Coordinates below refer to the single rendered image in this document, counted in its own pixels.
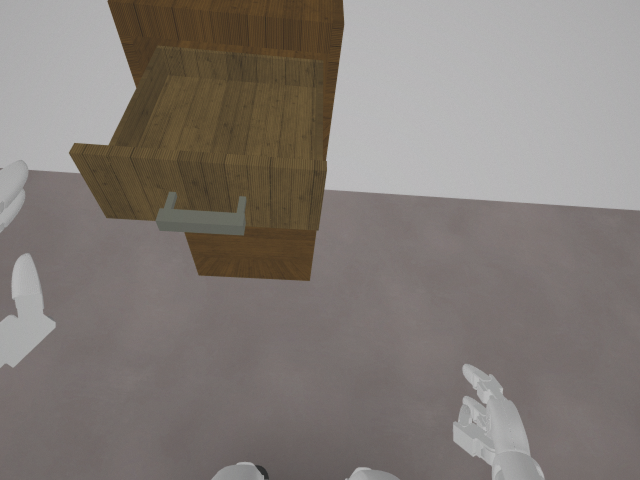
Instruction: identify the robot left shin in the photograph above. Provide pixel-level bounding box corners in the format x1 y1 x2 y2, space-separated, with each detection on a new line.
236 462 262 475

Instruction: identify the robot right hand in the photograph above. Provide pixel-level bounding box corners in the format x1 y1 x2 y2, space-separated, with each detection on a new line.
453 364 531 466

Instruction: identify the drawer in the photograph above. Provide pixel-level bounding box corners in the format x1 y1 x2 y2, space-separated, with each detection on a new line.
69 45 327 231

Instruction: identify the robot right shin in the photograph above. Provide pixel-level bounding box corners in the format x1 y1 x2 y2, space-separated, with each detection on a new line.
350 467 371 477

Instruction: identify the handle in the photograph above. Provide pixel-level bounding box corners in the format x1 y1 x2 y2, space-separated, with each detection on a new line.
156 192 247 236

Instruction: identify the robot shin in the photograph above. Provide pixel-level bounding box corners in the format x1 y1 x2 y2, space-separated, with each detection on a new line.
350 467 371 477
236 462 262 475

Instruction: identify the robot left hand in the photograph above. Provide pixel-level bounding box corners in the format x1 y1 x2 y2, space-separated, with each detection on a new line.
0 160 56 368

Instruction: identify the right robot forearm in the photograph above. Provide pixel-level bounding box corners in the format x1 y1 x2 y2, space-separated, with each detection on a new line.
492 451 545 480

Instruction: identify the cabinet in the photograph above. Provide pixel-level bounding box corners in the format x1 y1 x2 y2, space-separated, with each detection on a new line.
107 0 344 281

